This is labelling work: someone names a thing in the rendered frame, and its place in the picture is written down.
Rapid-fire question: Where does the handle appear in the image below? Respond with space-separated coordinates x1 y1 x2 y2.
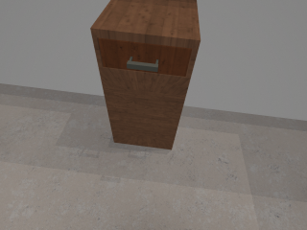
127 57 159 72

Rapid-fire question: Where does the cabinet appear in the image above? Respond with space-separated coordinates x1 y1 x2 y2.
90 0 201 150

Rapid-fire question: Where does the drawer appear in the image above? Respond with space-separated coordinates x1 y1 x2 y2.
98 38 192 77

